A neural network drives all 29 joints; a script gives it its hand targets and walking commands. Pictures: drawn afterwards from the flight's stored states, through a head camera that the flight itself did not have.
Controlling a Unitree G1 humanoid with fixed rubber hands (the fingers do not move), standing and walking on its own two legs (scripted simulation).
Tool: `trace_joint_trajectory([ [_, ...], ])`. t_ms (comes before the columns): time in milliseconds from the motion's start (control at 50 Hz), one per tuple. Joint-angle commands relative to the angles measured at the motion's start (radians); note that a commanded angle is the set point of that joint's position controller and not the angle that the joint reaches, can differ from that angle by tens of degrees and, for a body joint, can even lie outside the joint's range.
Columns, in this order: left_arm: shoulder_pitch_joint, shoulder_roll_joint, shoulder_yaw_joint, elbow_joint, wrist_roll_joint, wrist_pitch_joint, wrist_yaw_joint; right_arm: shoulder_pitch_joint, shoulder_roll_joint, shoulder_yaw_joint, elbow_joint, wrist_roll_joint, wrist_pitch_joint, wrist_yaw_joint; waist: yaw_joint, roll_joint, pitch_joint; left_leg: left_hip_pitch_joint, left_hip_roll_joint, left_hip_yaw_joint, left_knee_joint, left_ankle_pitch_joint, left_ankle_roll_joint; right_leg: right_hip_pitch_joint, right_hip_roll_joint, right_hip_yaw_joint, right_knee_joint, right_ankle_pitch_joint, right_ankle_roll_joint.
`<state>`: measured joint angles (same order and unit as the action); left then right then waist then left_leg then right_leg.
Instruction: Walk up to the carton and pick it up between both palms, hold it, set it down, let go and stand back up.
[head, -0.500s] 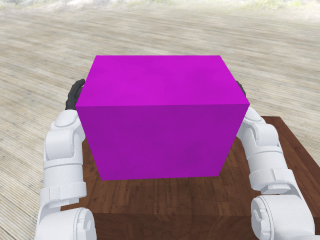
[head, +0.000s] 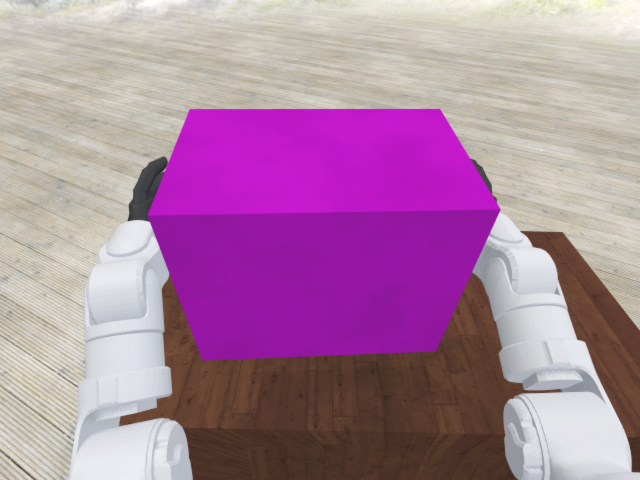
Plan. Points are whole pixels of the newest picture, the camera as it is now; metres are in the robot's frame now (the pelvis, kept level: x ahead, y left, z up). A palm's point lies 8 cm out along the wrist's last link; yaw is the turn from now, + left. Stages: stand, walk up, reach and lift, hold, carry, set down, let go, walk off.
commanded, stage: hold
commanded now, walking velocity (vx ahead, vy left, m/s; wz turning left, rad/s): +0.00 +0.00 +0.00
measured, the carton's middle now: (319, 236) +0.36 +0.00 +0.19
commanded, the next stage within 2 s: none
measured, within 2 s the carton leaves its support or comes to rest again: neither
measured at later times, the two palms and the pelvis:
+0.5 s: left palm (146, 231) +0.34 +0.19 +0.21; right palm (475, 222) +0.35 -0.19 +0.20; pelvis +0.00 +0.00 +0.00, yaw +0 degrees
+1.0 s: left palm (152, 227) +0.35 +0.19 +0.20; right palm (476, 219) +0.36 -0.20 +0.20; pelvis +0.00 +0.00 +0.00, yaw +0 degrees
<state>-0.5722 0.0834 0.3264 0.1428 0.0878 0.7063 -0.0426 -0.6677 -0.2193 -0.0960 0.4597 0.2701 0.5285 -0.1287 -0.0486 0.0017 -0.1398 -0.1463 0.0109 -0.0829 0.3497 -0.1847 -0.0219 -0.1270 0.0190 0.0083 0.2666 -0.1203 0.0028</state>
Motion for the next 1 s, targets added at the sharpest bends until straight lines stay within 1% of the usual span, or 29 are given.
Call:
trace_joint_trajectory([
  [0,-0.769,-0.503,-0.536,-0.173,-0.139,-0.027,-0.132,-0.867,0.570,0.364,-0.387,0.140,-0.055,0.153,-0.016,0.018,-0.380,0.026,-0.068,0.060,-0.051,0.241,-0.033,0.234,0.046,-0.019,0.005,0.222,0.018],
  [20,-0.765,-0.495,-0.538,-0.182,-0.148,-0.028,-0.133,-0.867,0.563,0.376,-0.392,0.145,-0.050,0.154,-0.025,0.003,-0.379,0.027,-0.065,0.058,-0.049,0.242,-0.031,0.238,0.043,-0.014,0.005,0.242,0.018],
  [40,-0.777,-0.498,-0.520,-0.175,-0.144,-0.031,-0.134,-0.873,0.571,0.377,-0.392,0.146,-0.048,0.153,-0.001,0.005,-0.392,0.017,-0.069,0.060,-0.052,0.227,-0.027,0.223,0.043,-0.010,0.008,0.224,0.018],
  [60,-0.806,-0.489,-0.532,-0.222,-0.153,-0.039,-0.131,-0.869,0.577,0.383,-0.415,0.147,-0.053,0.151,-0.010,0.025,-0.431,0.046,-0.073,0.062,-0.045,0.257,-0.033,0.239,0.044,-0.012,0.010,0.256,0.019],
  [80,-0.769,-0.484,-0.520,-0.164,-0.133,-0.030,-0.135,-0.839,0.554,0.361,-0.364,0.136,-0.045,0.146,-0.026,0.017,-0.368,0.030,-0.070,0.061,-0.049,0.257,-0.034,0.229,0.045,-0.017,0.007,0.249,0.021],
  [100,-0.767,-0.492,-0.557,-0.216,-0.150,-0.030,-0.138,-0.854,0.566,0.384,-0.420,0.151,-0.050,0.145,-0.032,0.036,-0.399,0.045,-0.071,0.059,-0.036,0.290,-0.037,0.256,0.047,-0.013,0.016,0.292,0.020],
  [120,-0.744,-0.478,-0.526,-0.201,-0.139,-0.030,-0.135,-0.853,0.561,0.385,-0.427,0.156,-0.049,0.144,-0.006,0.012,-0.412,0.039,-0.076,0.057,-0.037,0.300,-0.034,0.252,0.049,-0.013,0.021,0.308,0.024],
  [160,-0.747,-0.464,-0.530,-0.258,-0.146,-0.031,-0.136,-0.834,0.575,0.407,-0.451,0.166,-0.041,0.142,-0.013,0.009,-0.432,0.052,-0.077,0.062,-0.028,0.332,-0.035,0.285,0.046,-0.011,0.026,0.359,0.029],
  [180,-0.754,-0.474,-0.540,-0.246,-0.147,-0.027,-0.137,-0.820,0.561,0.386,-0.415,0.160,-0.035,0.141,-0.032,0.035,-0.392,0.043,-0.075,0.053,-0.028,0.329,-0.043,0.271,0.053,-0.015,0.025,0.343,0.027],
  [200,-0.741,-0.468,-0.535,-0.254,-0.149,-0.026,-0.139,-0.832,0.563,0.409,-0.443,0.176,-0.037,0.141,-0.011,0.009,-0.405,0.042,-0.075,0.057,-0.028,0.333,-0.038,0.276,0.054,-0.013,0.027,0.354,0.029],
  [220,-0.727,-0.462,-0.525,-0.227,-0.134,-0.020,-0.139,-0.818,0.549,0.395,-0.424,0.168,-0.035,0.140,-0.017,0.031,-0.384,0.052,-0.075,0.061,-0.030,0.340,-0.045,0.269,0.055,-0.016,0.023,0.343,0.026],
  [240,-0.698,-0.455,-0.509,-0.215,-0.126,-0.015,-0.141,-0.796,0.539,0.402,-0.412,0.162,-0.030,0.141,-0.009,-0.002,-0.361,0.039,-0.071,0.056,-0.042,0.328,-0.038,0.260,0.057,-0.020,0.018,0.321,0.027],
  [280,-0.727,-0.450,-0.502,-0.209,-0.125,-0.015,-0.148,-0.846,0.549,0.392,-0.422,0.155,-0.031,0.148,0.008,0.006,-0.358,0.006,-0.071,0.067,-0.055,0.245,-0.029,0.240,0.049,-0.021,0.012,0.248,0.022],
  [360,-0.789,-0.496,-0.560,-0.268,-0.148,-0.027,-0.126,-0.859,0.552,0.376,-0.434,0.154,-0.048,0.158,-0.017,0.074,-0.414,0.086,-0.063,0.057,-0.033,0.318,-0.053,0.199,0.059,-0.020,0.010,0.255,0.008],
  [400,-0.774,-0.501,-0.567,-0.274,-0.157,-0.032,-0.117,-0.853,0.555,0.381,-0.451,0.156,-0.055,0.164,-0.003,0.041,-0.445,0.085,-0.062,0.050,-0.029,0.332,-0.048,0.215,0.058,-0.016,0.012,0.269,0.009],
  [440,-0.758,-0.499,-0.542,-0.189,-0.140,-0.024,-0.118,-0.838,0.537,0.358,-0.364,0.134,-0.044,0.170,-0.016,0.033,-0.354,0.047,-0.060,0.055,-0.053,0.252,-0.045,0.177,0.054,-0.025,0.002,0.193,0.006],
  [480,-0.734,-0.495,-0.528,-0.147,-0.127,-0.015,-0.127,-0.858,0.526,0.353,-0.376,0.134,-0.044,0.168,-0.002,0.009,-0.337,0.011,-0.057,0.053,-0.061,0.202,-0.027,0.191,0.049,-0.025,-0.001,0.166,0.011],
  [520,-0.766,-0.512,-0.529,-0.155,-0.135,-0.023,-0.130,-0.896,0.562,0.364,-0.397,0.128,-0.054,0.167,0.002,-0.003,-0.379,0.016,-0.066,0.062,-0.067,0.187,-0.023,0.209,0.047,-0.017,-0.004,0.167,0.013],
  [560,-0.824,-0.512,-0.562,-0.204,-0.161,-0.040,-0.118,-0.895,0.561,0.355,-0.378,0.139,-0.062,0.173,-0.009,0.045,-0.434,0.055,-0.058,0.056,-0.052,0.212,-0.033,0.175,0.049,-0.013,0.006,0.168,0.001],
  [640,-0.792,-0.503,-0.513,-0.105,-0.127,-0.032,-0.125,-0.895,0.557,0.339,-0.326,0.122,-0.051,0.179,0.002,0.013,-0.350,0.018,-0.058,0.062,-0.068,0.165,-0.023,0.181,0.041,-0.020,-0.008,0.132,0.011],
  [660,-0.828,-0.519,-0.543,-0.156,-0.144,-0.038,-0.124,-0.895,0.574,0.341,-0.317,0.123,-0.060,0.178,-0.007,0.023,-0.393,0.041,-0.055,0.062,-0.062,0.183,-0.029,0.170,0.051,-0.022,0.002,0.132,0.008],
  [680,-0.813,-0.517,-0.512,-0.064,-0.126,-0.031,-0.123,-0.914,0.551,0.332,-0.284,0.127,-0.054,0.182,0.005,0.019,-0.323,0.005,-0.052,0.061,-0.073,0.136,-0.024,0.145,0.045,-0.016,-0.014,0.080,0.002],
  [700,-0.808,-0.511,-0.496,-0.053,-0.120,-0.034,-0.126,-0.893,0.561,0.320,-0.256,0.106,-0.054,0.181,-0.010,0.000,-0.336,0.011,-0.051,0.063,-0.083,0.115,-0.021,0.164,0.040,-0.011,-0.023,0.068,0.003],
  [760,-0.852,-0.523,-0.534,-0.150,-0.148,-0.053,-0.123,-0.929,0.594,0.358,-0.327,0.133,-0.075,0.177,0.000,0.030,-0.424,0.047,-0.063,0.064,-0.059,0.202,-0.032,0.192,0.041,-0.018,0.003,0.164,0.012],
  [800,-0.821,-0.497,-0.509,-0.077,-0.133,-0.049,-0.122,-0.940,0.578,0.352,-0.337,0.139,-0.070,0.170,0.000,0.007,-0.380,0.018,-0.069,0.062,-0.050,0.197,-0.019,0.211,0.043,-0.015,-0.003,0.191,0.022],
  [860,-0.842,-0.508,-0.514,-0.110,-0.145,-0.058,-0.117,-0.942,0.587,0.353,-0.334,0.146,-0.073,0.171,0.012,0.005,-0.414,0.023,-0.063,0.063,-0.054,0.190,-0.020,0.186,0.046,-0.012,0.002,0.159,0.014],
  [900,-0.846,-0.523,-0.525,-0.121,-0.146,-0.053,-0.116,-0.916,0.584,0.352,-0.304,0.136,-0.069,0.172,-0.001,0.031,-0.395,0.025,-0.062,0.059,-0.051,0.200,-0.027,0.192,0.041,-0.011,-0.001,0.159,0.009],
  [960,-0.823,-0.499,-0.530,-0.158,-0.152,-0.055,-0.115,-0.920,0.583,0.366,-0.364,0.161,-0.067,0.172,0.005,0.029,-0.444,0.050,-0.065,0.062,-0.046,0.225,-0.030,0.212,0.043,-0.017,0.010,0.202,0.015],
  [980,-0.813,-0.496,-0.524,-0.123,-0.142,-0.048,-0.114,-0.898,0.577,0.354,-0.348,0.155,-0.063,0.168,-0.012,0.032,-0.413,0.031,-0.068,0.061,-0.044,0.236,-0.033,0.218,0.044,-0.017,0.010,0.222,0.018],
])
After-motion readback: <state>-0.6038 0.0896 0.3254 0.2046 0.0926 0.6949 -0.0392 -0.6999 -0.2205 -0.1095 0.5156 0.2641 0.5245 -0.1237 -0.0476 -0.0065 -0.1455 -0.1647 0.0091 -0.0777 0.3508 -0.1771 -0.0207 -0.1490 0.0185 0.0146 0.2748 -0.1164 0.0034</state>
